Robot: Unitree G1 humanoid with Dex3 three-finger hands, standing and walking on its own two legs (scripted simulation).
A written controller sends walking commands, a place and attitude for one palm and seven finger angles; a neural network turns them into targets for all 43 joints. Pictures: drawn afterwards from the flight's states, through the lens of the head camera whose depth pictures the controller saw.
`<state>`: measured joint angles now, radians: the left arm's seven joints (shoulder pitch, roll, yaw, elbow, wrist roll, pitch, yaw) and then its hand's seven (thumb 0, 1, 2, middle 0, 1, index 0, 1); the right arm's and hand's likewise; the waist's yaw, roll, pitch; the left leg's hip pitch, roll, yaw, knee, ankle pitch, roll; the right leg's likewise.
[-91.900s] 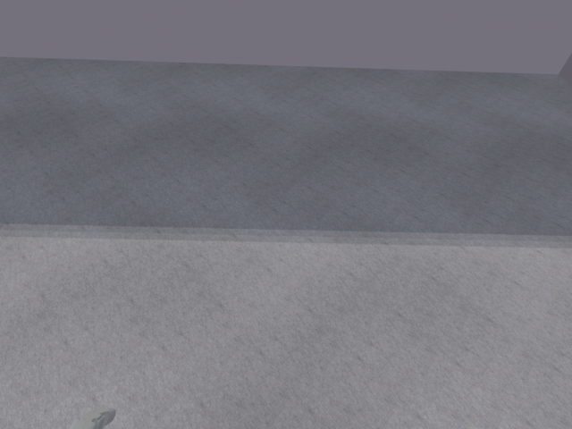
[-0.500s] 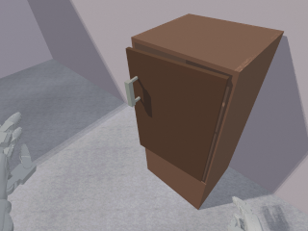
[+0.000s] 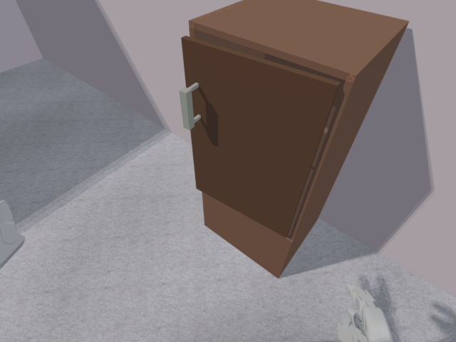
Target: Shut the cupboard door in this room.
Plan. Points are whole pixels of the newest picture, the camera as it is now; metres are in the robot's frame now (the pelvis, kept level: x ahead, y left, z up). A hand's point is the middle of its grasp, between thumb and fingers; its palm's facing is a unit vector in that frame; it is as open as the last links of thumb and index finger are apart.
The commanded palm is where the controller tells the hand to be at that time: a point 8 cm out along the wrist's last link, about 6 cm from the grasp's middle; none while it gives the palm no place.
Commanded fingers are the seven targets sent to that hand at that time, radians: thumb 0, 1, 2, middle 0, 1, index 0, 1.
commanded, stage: step back with the hand held close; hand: left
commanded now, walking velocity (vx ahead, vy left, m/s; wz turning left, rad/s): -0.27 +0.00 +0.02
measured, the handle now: (192, 106) +0.70 +0.15 +0.03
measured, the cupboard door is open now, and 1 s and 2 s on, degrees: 5 5 5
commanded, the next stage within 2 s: stop stepping back and stand still in 0.58 s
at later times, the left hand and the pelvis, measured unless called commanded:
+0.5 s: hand out of the picture +0.09 +0.26 +0.18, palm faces +0.51 -0.72 -0.47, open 7.4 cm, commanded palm +0.00 +0.29 +0.19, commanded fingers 0.00 0.90 0.90 -0.20 -0.30 -0.20 -0.30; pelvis -0.11 -0.02 -0.01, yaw +6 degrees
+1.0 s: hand out of the picture -0.02 +0.26 +0.18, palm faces +0.50 -0.76 -0.41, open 7.4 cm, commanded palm -0.09 +0.28 +0.19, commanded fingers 0.00 0.90 0.90 -0.20 -0.30 -0.20 -0.30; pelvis -0.22 -0.02 +0.01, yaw +2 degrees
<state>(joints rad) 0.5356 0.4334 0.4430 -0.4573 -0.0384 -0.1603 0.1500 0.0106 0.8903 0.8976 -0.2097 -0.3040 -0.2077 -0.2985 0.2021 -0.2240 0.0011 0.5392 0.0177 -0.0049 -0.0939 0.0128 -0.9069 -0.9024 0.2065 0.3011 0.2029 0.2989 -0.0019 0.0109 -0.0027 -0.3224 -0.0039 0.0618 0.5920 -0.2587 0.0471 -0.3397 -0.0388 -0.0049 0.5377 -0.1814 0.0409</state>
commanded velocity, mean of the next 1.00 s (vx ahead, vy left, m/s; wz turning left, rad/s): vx -0.15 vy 0.01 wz -0.05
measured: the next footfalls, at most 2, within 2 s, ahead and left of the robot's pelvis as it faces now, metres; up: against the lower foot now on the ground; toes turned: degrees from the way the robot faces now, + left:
right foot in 0.66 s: -0.22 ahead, -0.10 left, +0.00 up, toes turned -2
left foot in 0.86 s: -0.14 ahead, +0.08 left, +0.00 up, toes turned +7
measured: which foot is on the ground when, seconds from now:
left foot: down 0.00-0.66, up 0.68-0.84, down 0.86-1.00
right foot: down 0.00-0.44, up 0.46-0.64, down 0.66-1.00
